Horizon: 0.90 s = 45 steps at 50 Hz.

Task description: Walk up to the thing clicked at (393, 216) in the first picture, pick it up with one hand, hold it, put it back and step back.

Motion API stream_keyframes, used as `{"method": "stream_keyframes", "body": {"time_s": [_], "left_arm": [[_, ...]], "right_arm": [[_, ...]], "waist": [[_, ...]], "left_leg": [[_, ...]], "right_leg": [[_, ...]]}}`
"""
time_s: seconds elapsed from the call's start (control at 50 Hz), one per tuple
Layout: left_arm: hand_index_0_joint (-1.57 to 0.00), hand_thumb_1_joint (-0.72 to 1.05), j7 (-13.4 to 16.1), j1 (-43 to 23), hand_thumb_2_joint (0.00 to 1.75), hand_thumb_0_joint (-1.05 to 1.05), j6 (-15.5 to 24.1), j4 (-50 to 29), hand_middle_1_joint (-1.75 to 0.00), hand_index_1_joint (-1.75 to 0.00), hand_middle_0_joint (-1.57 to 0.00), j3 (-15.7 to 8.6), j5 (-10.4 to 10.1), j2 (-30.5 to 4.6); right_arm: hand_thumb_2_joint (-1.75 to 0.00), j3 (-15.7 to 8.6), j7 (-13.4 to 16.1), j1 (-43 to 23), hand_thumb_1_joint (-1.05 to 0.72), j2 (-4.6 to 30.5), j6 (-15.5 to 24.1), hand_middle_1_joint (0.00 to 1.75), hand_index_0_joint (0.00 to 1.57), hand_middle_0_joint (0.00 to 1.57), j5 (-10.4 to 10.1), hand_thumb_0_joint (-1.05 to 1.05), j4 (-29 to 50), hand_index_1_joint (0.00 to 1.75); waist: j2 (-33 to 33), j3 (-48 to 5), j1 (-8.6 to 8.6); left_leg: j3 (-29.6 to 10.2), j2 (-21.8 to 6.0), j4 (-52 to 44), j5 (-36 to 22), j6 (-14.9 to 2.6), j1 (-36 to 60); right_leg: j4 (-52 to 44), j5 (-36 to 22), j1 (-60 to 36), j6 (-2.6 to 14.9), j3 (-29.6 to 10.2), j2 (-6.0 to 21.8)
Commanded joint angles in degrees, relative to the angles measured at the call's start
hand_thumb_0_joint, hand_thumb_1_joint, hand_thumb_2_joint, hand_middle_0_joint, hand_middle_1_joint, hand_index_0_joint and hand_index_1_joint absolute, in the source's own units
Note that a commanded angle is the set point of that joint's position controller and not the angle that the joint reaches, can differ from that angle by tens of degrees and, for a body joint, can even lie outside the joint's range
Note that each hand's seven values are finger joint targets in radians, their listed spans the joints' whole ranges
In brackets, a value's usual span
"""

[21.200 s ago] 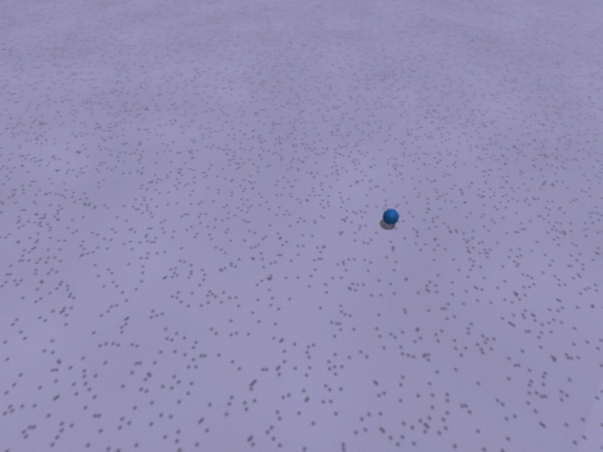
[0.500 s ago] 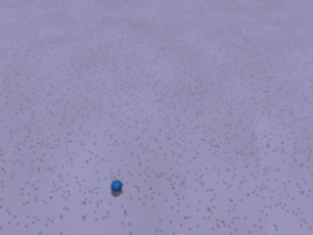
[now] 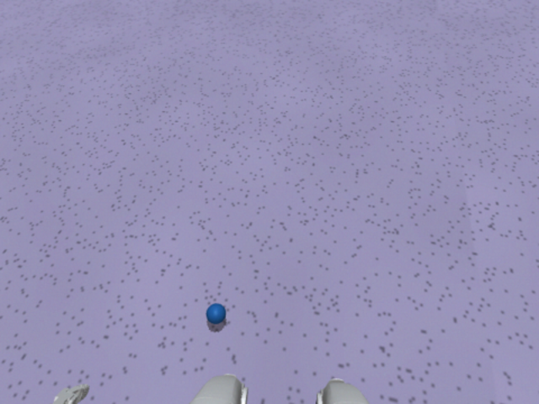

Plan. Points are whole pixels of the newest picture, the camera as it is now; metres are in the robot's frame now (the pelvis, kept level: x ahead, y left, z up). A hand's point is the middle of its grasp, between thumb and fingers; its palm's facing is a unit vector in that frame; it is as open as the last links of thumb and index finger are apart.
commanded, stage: walk up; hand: left
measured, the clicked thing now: (216, 313) +0.47 +0.24 -0.71
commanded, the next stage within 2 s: none
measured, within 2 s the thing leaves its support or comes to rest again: neither
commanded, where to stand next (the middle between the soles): +0.08 +0.01 m, yaw -1 degrees
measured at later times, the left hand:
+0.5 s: hand out of the picture +0.03 +0.28 -0.14, palm faces -0.15 -0.92 -0.35, open 7.4 cm
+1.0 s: hand out of the picture +0.07 +0.27 -0.15, palm faces -0.01 -0.91 -0.41, open 7.4 cm
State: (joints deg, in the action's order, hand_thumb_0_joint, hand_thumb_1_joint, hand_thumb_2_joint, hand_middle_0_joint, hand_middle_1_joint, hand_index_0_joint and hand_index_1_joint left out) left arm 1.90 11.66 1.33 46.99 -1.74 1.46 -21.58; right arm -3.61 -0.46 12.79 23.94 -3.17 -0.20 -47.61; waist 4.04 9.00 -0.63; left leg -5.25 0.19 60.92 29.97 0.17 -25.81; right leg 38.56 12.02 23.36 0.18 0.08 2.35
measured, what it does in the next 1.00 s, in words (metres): steps on the spot: left foot, then right foot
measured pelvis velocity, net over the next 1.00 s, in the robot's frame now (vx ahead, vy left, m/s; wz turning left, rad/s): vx -0.02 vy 0.00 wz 0.00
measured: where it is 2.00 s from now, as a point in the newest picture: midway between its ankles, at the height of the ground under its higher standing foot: outside the picture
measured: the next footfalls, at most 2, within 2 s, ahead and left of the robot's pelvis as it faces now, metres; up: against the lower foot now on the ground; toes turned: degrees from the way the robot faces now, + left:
left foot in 0.10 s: +0.07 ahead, +0.14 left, +0.00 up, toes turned -1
right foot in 0.52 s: -0.03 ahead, -0.14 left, +0.00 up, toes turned -7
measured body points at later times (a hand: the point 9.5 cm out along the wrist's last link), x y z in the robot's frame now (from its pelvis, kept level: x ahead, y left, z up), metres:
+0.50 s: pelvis -0.04 +0.00 +0.01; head -0.03 +0.02 +0.46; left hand +0.04 +0.32 -0.12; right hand -0.03 -0.36 -0.07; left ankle +0.03 +0.14 -0.71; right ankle -0.08 -0.14 -0.71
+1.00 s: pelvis -0.02 +0.00 -0.01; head +0.05 +0.00 +0.43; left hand +0.07 +0.32 -0.12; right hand +0.09 -0.30 -0.13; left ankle +0.10 +0.11 -0.72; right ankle -0.07 -0.14 -0.65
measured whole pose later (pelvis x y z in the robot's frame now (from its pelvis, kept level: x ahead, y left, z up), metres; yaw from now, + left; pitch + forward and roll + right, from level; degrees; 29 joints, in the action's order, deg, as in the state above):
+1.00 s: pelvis -0.02 +0.00 -0.01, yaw +0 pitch -3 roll +0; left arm 2.2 9.4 -2.5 46.7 -1.9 -2.1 -22.8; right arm -1.6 0.1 8.1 20.7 -0.8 -0.6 -45.8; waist -0.2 13.9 -0.5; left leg -1.0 1.5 39.3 9.4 -1.2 -26.4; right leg 70.3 34.1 23.0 0.7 -5.3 -1.7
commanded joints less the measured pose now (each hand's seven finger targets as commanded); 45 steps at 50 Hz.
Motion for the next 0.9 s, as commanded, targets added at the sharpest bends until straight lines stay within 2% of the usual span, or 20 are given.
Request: {"method": "stream_keyframes", "body": {"time_s": [0.0,0.06,0.1,0.12,0.18,0.22,0.3,0.38,0.46,0.48,0.5,0.52,0.58,0.66,0.72,0.78,0.82,0.84,0.86,0.88], "left_arm": [[-0.20,0.90,0.44,-4.92,0.90,0.00,-1.87,-7.08,-0.30,-0.30,-0.20,-4.71,0.55,-15.32],[-0.20,0.90,0.13,-6.78,0.90,0.00,-4.12,-7.46,-0.30,-0.30,-0.20,-3.50,-0.86,-12.72],[-0.20,0.90,0.73,-2.54,0.90,0.00,-4.84,-6.74,-0.30,-0.30,-0.20,-3.36,-1.54,-10.66],[-0.20,0.90,1.32,-3.73,0.90,0.00,-5.11,-5.68,-0.30,-0.30,-0.20,-4.42,-1.02,-13.77],[-0.20,0.90,0.67,0.28,0.90,0.00,-5.75,-2.43,-0.30,-0.30,-0.20,-5.13,-1.27,-14.47],[-0.20,0.90,-0.82,1.35,0.90,0.00,-6.00,-3.51,-0.30,-0.30,-0.20,-6.33,0.76,-15.60],[-0.20,0.90,-4.58,0.47,0.90,0.00,-3.03,-3.52,-0.30,-0.30,-0.20,-5.79,0.59,-16.06],[-0.20,0.90,-4.91,0.79,0.90,0.00,-0.49,-2.10,-0.30,-0.30,-0.20,-5.87,0.26,-15.48],[-0.20,0.90,-4.49,18.75,0.90,0.00,0.57,3.83,-0.30,-0.30,-0.20,-6.76,-0.08,-13.37],[-0.20,0.90,-3.64,24.89,0.90,0.00,0.98,5.28,-0.30,-0.30,-0.20,-7.90,0.63,-15.82],[-0.20,0.90,-2.84,24.70,0.90,0.00,1.37,3.26,-0.30,-0.30,-0.20,-8.88,1.60,-20.42],[-0.20,0.90,-2.44,15.66,0.90,0.00,1.58,-0.49,-0.30,-0.30,-0.20,-8.67,1.65,-23.62],[-0.20,0.90,-2.07,6.08,0.90,0.00,3.87,-1.94,-0.30,-0.30,-0.20,-7.20,0.33,-19.84],[-0.20,0.90,-0.85,6.77,0.90,0.00,4.99,-1.12,-0.30,-0.30,-0.20,-6.44,0.24,-17.63],[-0.20,0.90,-0.39,2.57,0.90,0.00,4.06,-2.41,-0.30,-0.30,-0.20,-5.03,-0.04,-14.65],[-0.20,0.90,-0.12,4.92,0.90,0.00,1.26,-2.20,-0.30,-0.30,-0.20,-4.48,-1.41,-14.43],[-0.20,0.90,0.40,3.79,0.90,0.00,-0.31,-2.01,-0.30,-0.30,-0.20,-3.73,-2.14,-14.79],[-0.20,0.90,0.46,4.72,0.90,0.00,-0.54,-2.16,-0.30,-0.30,-0.20,-3.40,-2.41,-13.89],[-0.20,0.90,0.37,6.79,0.90,0.00,-1.07,-3.32,-0.30,-0.30,-0.20,-2.66,-3.59,-11.85],[-0.20,0.90,0.57,8.78,0.90,0.00,-1.90,-3.90,-0.30,-0.30,-0.20,-2.73,-4.34,-9.66]], "right_arm": [[-0.90,-3.46,2.53,11.12,-0.90,10.14,1.06,0.30,0.20,0.20,-0.33,0.00,0.81,0.30],[-0.90,-3.73,2.54,11.87,-0.90,10.19,2.29,0.30,0.20,0.20,1.42,0.00,-0.12,0.30],[-0.90,-5.06,2.22,4.18,-0.90,19.54,2.85,0.30,0.20,0.20,2.24,0.00,4.17,0.30],[-0.90,-5.90,2.20,2.70,-0.90,22.13,3.19,0.30,0.20,0.20,1.64,0.00,4.22,0.30],[-0.90,-4.64,3.84,-4.69,-0.90,16.17,4.19,0.30,0.20,0.20,1.44,0.00,4.69,0.30],[-0.90,-4.99,5.09,2.01,-0.90,15.19,5.19,0.30,0.20,0.20,0.98,0.00,2.43,0.30],[-0.90,-6.03,3.04,7.12,-0.90,17.00,7.55,0.30,0.20,0.20,1.80,0.00,2.47,0.30],[-0.90,-5.45,0.28,7.12,-0.90,18.25,6.41,0.30,0.20,0.20,3.26,0.00,4.16,0.30],[-0.90,-5.12,-0.72,-0.30,-0.90,16.46,4.41,0.30,0.20,0.20,3.51,0.00,6.40,0.30],[-0.90,-3.88,-0.66,0.05,-0.90,11.89,3.96,0.30,0.20,0.20,3.41,0.00,6.93,0.30],[-0.90,-2.31,-0.37,0.50,-0.90,7.03,4.02,0.30,0.20,0.20,2.40,0.00,8.31,0.30],[-0.90,-3.08,0.26,-3.16,-0.90,10.09,4.14,0.30,0.20,0.20,1.32,0.00,9.80,0.30],[-0.90,-4.38,-1.18,5.17,-0.90,14.21,5.31,0.30,0.20,0.20,0.38,0.00,3.90,0.30],[-0.90,-4.27,-3.03,8.32,-0.90,11.82,3.37,0.30,0.20,0.20,1.27,0.00,2.72,0.30],[-0.90,-2.91,-1.77,6.72,-0.90,8.82,2.88,0.30,0.20,0.20,0.68,0.00,2.14,0.30],[-0.90,-2.07,-0.44,2.48,-0.90,9.34,3.15,0.30,0.20,0.20,0.48,0.00,3.13,0.30],[-0.90,-2.14,0.23,3.24,-0.90,9.77,3.31,0.30,0.20,0.20,0.47,0.00,1.92,0.30],[-0.90,-2.66,0.52,4.45,-0.90,11.76,3.58,0.30,0.20,0.20,0.49,0.00,1.59,0.30],[-0.90,-3.97,1.15,6.81,-0.90,15.32,3.80,0.30,0.20,0.20,0.87,0.00,2.87,0.30],[-0.90,-4.39,1.45,9.23,-0.90,17.94,4.08,0.30,0.20,0.20,0.24,0.00,3.52,0.30]], "waist": [[-19.65,-14.58,2.22],[-11.36,-12.31,4.23],[6.32,-9.43,1.12],[6.90,-9.84,2.56],[2.78,-7.59,-2.01],[1.21,-13.03,-1.05],[7.38,-14.63,3.40],[11.85,-5.02,4.21],[7.25,-7.38,-5.11],[-3.00,-7.15,-8.30],[-17.24,-5.22,-8.43],[-12.46,1.97,-6.47],[-4.96,6.10,0.85],[-9.03,4.46,1.65],[-13.02,2.69,1.55],[-18.35,-1.39,-1.40],[-15.17,-4.46,0.20],[-9.01,-8.26,1.42],[-1.94,-12.27,2.83],[5.91,-18.83,2.98]], "left_leg": [[5.93,1.43,-6.10,-3.01,0.11,6.29],[5.93,0.90,-25.88,-18.88,-1.02,12.38],[-27.15,-22.42,-38.29,-33.19,-11.02,4.00],[-33.07,-25.35,-40.95,-31.79,-14.77,0.91],[-16.65,-17.69,-33.86,-29.88,-11.72,6.63],[-17.31,-17.56,-30.72,-30.20,-11.81,17.87],[-18.40,-14.69,-40.76,13.99,-10.28,28.68],[-13.54,-16.21,-44.56,12.64,-14.08,12.96],[-1.11,-8.16,-32.53,9.28,-8.75,-2.14],[4.74,-3.10,-19.22,11.04,-4.83,-12.83],[4.68,3.40,0.31,9.40,-2.40,-26.05],[-5.63,1.42,2.20,1.12,-1.15,-27.92],[-7.42,-1.48,-0.37,-12.59,-1.05,-20.26],[-5.76,-0.92,-1.90,-18.18,0.93,-10.23],[-1.88,-0.78,-12.68,-16.35,0.60,1.04],[6.87,0.80,-20.40,-17.36,-1.24,3.58],[9.25,2.22,-28.06,-26.21,-2.64,9.69],[7.22,1.08,-29.08,-41.72,-4.09,15.18],[-2.20,-6.72,-28.38,-64.62,-7.95,21.34],[-19.64,-19.40,-30.23,-81.61,-16.55,26.85]], "right_leg": [[-4.49,-27.22,-3.23,13.59,-9.00,11.20],[7.56,-5.43,4.54,7.28,-8.96,5.67],[28.33,24.85,9.90,1.65,-8.11,-7.64],[36.00,26.92,7.27,1.90,-13.85,-8.43],[45.48,16.29,13.45,0.97,-15.22,-8.01],[44.61,14.03,14.84,0.31,-15.22,-6.32],[27.42,13.65,17.63,-0.43,-8.72,-4.37],[10.83,23.85,5.08,-0.51,-1.18,-2.65],[-13.69,9.95,-22.72,1.77,6.49,-4.92],[-18.78,11.03,-33.16,2.12,2.85,-3.60],[-23.72,30.55,-32.17,4.96,-23.51,10.40],[-33.66,52.06,-16.06,11.05,-42.54,23.28],[-29.65,32.28,-14.39,8.01,-24.31,15.11],[-27.61,13.96,-8.08,7.49,-10.08,12.26],[-17.42,-21.20,-4.80,7.88,0.71,10.25],[-7.07,-38.23,-11.46,7.46,0.24,9.85],[1.51,-34.52,-10.89,5.19,1.70,7.58],[8.26,-28.90,-9.81,3.55,2.35,5.34],[19.80,-17.14,-4.42,0.84,2.44,0.10],[32.87,19.98,1.38,-0.45,0.23,-7.60]]}}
